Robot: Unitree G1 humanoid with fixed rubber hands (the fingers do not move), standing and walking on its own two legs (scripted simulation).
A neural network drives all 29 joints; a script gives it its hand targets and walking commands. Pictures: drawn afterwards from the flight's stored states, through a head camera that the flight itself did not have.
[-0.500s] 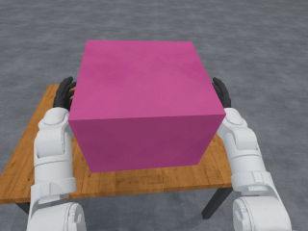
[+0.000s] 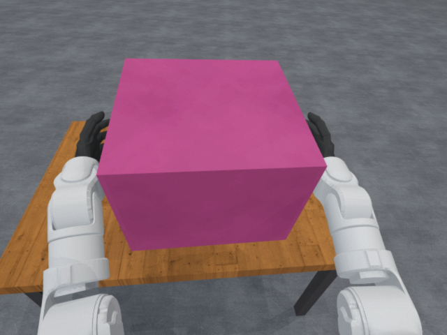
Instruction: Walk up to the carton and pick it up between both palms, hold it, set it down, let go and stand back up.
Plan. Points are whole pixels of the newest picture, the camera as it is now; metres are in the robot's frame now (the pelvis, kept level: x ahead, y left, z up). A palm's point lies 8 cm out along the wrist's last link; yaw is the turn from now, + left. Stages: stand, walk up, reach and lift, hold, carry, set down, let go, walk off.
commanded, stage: hold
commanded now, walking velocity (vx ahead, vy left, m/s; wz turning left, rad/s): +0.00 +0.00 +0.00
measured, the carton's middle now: (207, 151) +0.41 +0.01 +0.13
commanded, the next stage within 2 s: none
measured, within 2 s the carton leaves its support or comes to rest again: neither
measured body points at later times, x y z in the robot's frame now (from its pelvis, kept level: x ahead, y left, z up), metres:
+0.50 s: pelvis +0.00 +0.00 +0.00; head -0.03 +0.02 +0.45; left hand +0.37 +0.21 +0.17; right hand +0.37 -0.19 +0.17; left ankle +0.01 +0.12 -0.75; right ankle +0.02 -0.12 -0.75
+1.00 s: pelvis +0.00 +0.00 +0.00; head -0.03 +0.02 +0.45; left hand +0.37 +0.21 +0.17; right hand +0.37 -0.19 +0.17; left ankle +0.01 +0.12 -0.75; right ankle +0.02 -0.12 -0.75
